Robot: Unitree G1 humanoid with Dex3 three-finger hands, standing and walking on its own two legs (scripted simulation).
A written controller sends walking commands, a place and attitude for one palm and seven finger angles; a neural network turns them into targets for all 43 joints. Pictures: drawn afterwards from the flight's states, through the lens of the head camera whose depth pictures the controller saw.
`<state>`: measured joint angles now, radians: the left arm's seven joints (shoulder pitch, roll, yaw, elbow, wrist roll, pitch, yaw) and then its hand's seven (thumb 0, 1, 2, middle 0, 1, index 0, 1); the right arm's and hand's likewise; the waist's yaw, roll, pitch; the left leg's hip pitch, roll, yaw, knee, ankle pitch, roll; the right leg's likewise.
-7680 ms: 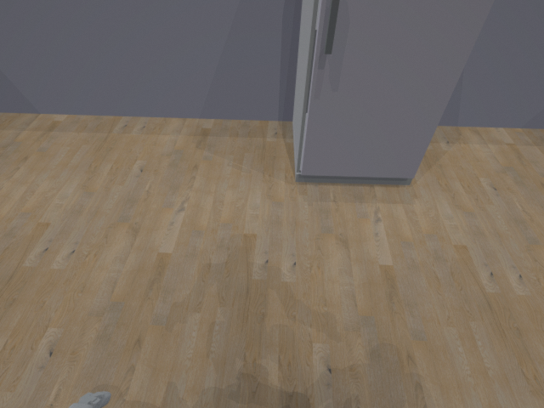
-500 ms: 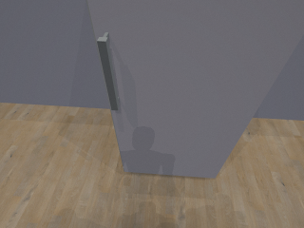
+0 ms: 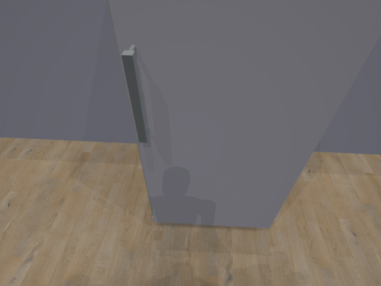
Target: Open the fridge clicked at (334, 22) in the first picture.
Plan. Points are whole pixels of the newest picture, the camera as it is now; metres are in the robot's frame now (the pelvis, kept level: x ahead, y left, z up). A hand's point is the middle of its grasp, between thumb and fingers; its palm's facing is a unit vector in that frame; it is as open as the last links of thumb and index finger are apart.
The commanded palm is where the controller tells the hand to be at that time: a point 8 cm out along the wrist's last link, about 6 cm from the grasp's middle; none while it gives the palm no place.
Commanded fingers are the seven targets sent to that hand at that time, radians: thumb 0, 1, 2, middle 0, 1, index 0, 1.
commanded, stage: come to a stop and stand still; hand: left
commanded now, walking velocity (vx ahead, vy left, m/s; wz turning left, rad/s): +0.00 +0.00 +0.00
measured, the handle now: (139, 98) +0.55 +0.17 +0.12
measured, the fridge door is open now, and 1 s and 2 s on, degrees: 0 0 0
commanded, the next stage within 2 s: look again from close up in 0.18 s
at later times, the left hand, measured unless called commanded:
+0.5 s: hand out of the picture +0.05 +0.26 -0.14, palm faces +0.00 -0.94 -0.34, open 7.4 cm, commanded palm none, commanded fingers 0.00 0.90 0.90 -0.20 -0.30 -0.20 -0.30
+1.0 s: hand out of the picture +0.02 +0.23 -0.16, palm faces -0.01 -0.96 -0.28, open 7.4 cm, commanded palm none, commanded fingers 0.00 0.90 0.90 -0.20 -0.30 -0.20 -0.30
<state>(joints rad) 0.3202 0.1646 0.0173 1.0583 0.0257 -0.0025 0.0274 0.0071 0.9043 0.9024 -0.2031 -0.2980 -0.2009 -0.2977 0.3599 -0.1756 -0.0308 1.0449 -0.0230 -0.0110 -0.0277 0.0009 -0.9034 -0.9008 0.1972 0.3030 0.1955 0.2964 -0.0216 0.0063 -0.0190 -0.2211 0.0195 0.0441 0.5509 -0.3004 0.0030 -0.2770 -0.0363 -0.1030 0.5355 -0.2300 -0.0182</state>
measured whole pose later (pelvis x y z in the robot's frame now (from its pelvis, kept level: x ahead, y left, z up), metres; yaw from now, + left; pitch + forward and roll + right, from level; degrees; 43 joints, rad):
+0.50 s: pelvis -0.02 +0.01 +0.01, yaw +0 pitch -3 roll +0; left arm 0.21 0.32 0.01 0.99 0.02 0.00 0.01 0.01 0.90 0.90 -0.20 -0.30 -0.20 -0.30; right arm 0.20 -0.32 -0.02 1.00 -0.02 -0.01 0.01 0.00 -0.90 -0.90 0.20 0.30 0.20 0.30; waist 0.00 0.00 0.01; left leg -0.16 -0.01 0.06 0.44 -0.22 0.02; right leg -0.23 -0.06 -0.09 0.44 -0.15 0.00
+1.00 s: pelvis -0.01 +0.01 +0.01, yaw +0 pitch -3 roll +0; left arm 0.23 0.26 -0.01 1.08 0.02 0.00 0.02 0.01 0.90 0.90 -0.20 -0.30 -0.20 -0.30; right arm 0.22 -0.27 0.00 1.10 -0.01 -0.01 0.00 0.00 -0.90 -0.90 0.20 0.30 0.20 0.30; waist 0.00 0.00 0.04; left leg -0.14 0.00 0.05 0.39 -0.20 0.01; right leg -0.20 -0.05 -0.10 0.38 -0.13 0.00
